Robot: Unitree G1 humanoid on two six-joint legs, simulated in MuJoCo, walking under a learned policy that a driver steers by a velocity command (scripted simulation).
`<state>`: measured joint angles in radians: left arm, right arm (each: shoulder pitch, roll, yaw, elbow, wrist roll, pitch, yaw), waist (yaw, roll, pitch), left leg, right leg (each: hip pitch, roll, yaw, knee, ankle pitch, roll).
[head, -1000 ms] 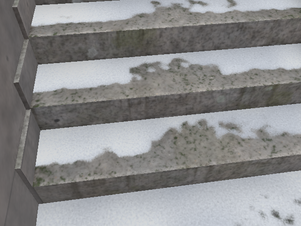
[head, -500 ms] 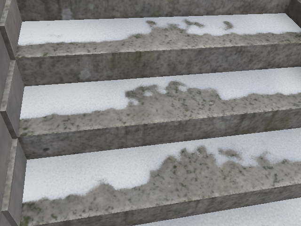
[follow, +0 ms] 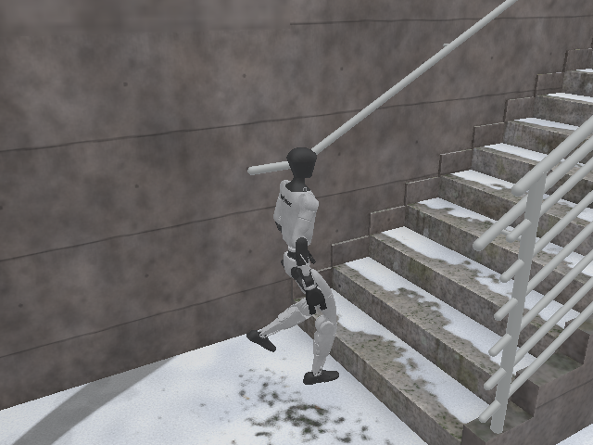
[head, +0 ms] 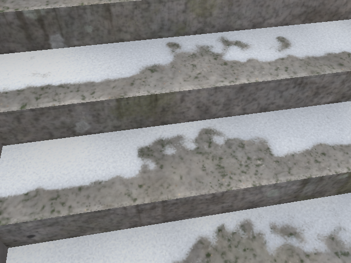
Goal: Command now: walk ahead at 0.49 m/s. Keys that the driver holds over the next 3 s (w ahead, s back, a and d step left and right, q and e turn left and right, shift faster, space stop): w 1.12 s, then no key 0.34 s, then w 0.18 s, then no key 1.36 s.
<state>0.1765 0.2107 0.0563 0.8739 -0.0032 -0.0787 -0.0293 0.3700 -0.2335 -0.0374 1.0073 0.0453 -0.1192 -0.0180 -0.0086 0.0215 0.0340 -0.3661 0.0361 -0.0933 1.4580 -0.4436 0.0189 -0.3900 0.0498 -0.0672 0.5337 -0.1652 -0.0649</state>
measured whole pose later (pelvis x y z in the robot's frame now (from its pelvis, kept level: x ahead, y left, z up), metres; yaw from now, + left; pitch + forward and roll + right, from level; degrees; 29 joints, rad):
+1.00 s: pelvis +0.57 -0.02 +0.21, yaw +1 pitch +4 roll -4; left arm -0.06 0.09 -0.09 0.66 -0.01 -0.07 -0.04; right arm 0.60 -0.08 0.04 1.14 -0.02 -0.06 -0.01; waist -0.04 0.02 -0.05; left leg -0.05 0.12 0.01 0.45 -0.12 0.04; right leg -0.86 -0.03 -0.22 1.22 -0.47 -0.12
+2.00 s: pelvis +0.94 -0.04 +0.47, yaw +1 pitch +2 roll +2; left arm 0.23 0.14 -0.02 0.97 0.01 0.00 0.02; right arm 0.39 -0.11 0.01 1.06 -0.02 -0.04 -0.02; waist -0.03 0.00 -0.12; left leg -0.32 0.04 0.09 0.65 -0.36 0.01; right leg -0.45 -0.06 -0.06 0.65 -0.24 -0.03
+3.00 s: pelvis +0.99 -0.03 +0.50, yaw +1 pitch +0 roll +0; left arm 0.28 0.15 0.01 1.05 -0.01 0.04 0.05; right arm 0.32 -0.14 0.00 1.12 -0.02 0.00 -0.03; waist -0.01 -0.01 0.02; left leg -0.17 0.01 0.01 0.42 -0.25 -0.01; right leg -0.24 -0.03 -0.07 0.44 -0.21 -0.01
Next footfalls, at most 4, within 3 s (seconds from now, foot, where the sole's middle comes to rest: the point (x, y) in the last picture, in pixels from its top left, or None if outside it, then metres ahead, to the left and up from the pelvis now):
0.40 left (147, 261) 0.43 0.12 -0.60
0.96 right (217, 156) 0.72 -0.11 -0.44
1.46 left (152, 73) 0.96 0.11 -0.28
1.98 right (222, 56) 1.05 -0.14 -0.28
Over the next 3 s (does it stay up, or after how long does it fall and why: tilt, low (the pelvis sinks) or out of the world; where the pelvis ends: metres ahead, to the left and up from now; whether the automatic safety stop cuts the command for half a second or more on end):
stays up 0.99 -0.03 0.50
